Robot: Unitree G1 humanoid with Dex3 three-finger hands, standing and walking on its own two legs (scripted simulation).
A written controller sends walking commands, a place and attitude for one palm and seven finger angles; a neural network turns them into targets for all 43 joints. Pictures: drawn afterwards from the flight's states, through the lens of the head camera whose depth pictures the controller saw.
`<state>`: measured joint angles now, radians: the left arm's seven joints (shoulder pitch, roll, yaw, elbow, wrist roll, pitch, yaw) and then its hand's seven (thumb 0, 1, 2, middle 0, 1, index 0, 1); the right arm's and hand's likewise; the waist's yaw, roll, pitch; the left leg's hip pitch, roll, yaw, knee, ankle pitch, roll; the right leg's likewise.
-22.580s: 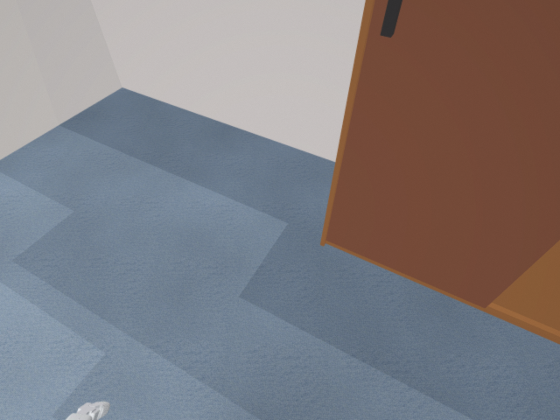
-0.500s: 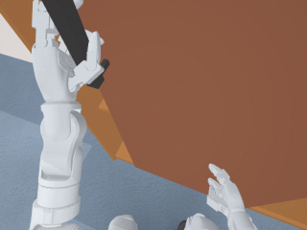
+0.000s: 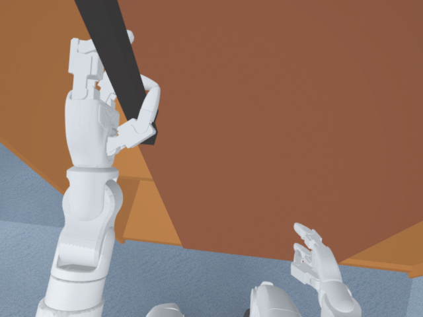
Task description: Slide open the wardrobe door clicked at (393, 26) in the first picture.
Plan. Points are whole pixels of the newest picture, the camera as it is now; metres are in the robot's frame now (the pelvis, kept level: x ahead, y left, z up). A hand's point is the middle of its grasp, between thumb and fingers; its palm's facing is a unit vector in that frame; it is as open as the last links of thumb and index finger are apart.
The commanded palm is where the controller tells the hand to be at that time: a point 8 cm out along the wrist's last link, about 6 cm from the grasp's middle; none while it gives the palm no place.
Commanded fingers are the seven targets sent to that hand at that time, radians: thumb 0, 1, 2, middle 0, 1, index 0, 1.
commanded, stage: step sideways, sliding the door along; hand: left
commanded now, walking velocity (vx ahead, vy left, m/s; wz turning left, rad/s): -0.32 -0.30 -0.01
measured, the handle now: (131, 66) +0.35 +0.15 +0.27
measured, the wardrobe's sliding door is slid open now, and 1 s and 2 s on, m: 0.29 0.50 0.54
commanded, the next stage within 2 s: stop walking and hold the door there in 1.50 s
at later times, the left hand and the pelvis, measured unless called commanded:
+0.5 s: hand (231, 121) +0.31 +0.03 +0.24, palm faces +0.23 -0.97 +0.01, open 7.5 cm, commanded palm +0.29 +0.01 +0.22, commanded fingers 0.00 0.90 0.90 -0.45 -1.40 -0.45 -1.40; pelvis -0.10 -0.14 -0.01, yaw -2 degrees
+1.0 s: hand (340, 131) +0.31 -0.09 +0.24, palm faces +0.33 -0.94 -0.02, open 7.5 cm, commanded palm +0.28 -0.12 +0.23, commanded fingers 0.00 0.90 0.90 -0.45 -1.40 -0.45 -1.40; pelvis -0.13 -0.29 -0.02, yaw +1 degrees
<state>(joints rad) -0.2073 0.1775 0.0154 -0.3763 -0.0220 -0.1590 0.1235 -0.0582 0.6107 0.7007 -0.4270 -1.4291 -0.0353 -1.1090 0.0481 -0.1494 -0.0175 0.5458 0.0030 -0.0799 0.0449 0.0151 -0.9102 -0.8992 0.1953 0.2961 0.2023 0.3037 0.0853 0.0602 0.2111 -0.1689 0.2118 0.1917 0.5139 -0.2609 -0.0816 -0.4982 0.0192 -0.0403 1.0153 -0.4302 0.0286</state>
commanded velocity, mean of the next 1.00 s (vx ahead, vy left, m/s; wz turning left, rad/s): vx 0.02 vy -0.30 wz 0.03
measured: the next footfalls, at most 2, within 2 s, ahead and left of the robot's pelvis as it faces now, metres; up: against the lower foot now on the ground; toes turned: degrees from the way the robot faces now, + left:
right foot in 0.16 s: +0.04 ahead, -0.19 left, +0.00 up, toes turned -5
left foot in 0.40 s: -0.04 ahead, -0.01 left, +0.00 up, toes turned +6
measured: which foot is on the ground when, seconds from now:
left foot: down 0.00-0.16, up 0.18-0.38, down 0.40-0.80, up 0.82-0.94, down 0.96-1.00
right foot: up 0.00-0.14, down 0.16-0.40, up 0.42-0.76, down 0.78-0.94, up 0.96-1.00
